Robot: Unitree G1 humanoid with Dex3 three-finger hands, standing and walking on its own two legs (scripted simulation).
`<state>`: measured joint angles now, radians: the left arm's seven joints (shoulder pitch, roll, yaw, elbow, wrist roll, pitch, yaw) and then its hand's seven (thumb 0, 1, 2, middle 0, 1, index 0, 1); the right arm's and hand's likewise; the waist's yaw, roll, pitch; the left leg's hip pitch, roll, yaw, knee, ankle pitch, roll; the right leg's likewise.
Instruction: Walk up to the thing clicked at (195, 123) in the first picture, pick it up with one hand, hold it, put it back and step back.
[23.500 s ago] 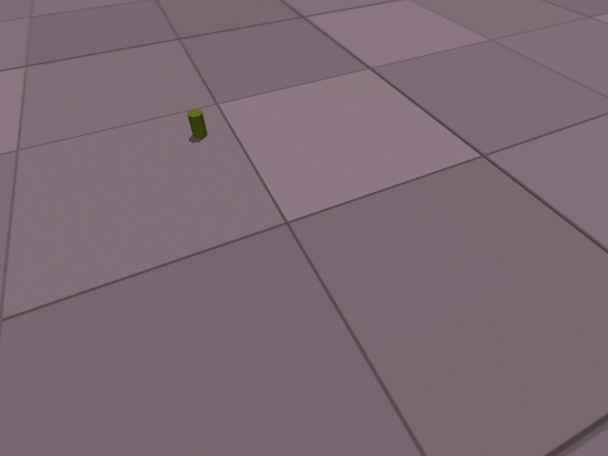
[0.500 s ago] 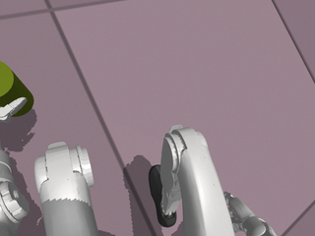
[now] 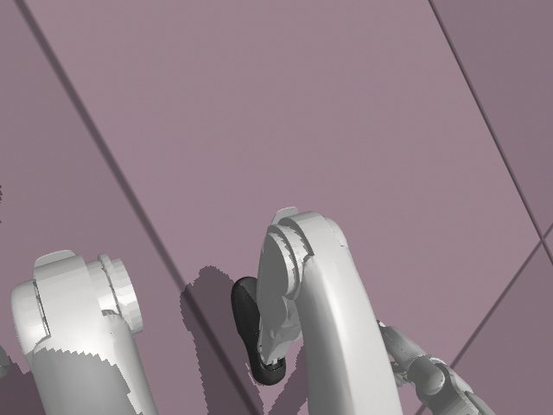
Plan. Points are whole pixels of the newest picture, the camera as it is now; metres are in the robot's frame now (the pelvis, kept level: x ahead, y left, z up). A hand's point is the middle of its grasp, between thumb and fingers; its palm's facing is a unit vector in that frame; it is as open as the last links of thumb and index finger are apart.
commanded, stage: lower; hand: left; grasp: from the side
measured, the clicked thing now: out of the picture +0.44 +0.32 -0.18
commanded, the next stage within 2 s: loosen in 0.72 s
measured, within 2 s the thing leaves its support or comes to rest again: rests again in 0.46 s
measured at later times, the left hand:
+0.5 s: hand out of the picture +0.44 +0.32 -0.18, palm faces +0.48 -0.87 -0.04, open 11.4 cm
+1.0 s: hand out of the picture +0.44 +0.32 -0.19, palm faces +0.49 -0.87 -0.02, open 11.3 cm
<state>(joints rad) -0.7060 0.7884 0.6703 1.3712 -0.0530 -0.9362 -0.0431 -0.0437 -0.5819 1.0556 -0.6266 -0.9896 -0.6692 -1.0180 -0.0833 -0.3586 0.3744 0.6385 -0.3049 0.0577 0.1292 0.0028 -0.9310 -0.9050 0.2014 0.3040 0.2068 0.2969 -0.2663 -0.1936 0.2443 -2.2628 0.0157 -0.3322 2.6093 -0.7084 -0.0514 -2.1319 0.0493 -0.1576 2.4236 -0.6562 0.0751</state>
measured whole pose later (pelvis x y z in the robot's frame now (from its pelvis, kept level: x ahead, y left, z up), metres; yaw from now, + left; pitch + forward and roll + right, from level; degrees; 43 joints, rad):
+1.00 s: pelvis -0.01 +0.01 -0.01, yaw -4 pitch +13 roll -18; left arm -0.71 0.92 0.62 1.51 -0.05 -1.05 0.05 -0.04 -0.52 0.93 -0.65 -0.92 -0.70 -0.95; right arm -0.18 -0.37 0.52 0.56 -0.37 0.06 0.13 0.00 -0.91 -0.89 0.20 0.30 0.21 0.30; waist -0.27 -0.28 0.33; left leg -2.23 0.03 -0.41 2.67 -0.73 -0.02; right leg -2.06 0.09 -0.22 2.40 -0.63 0.09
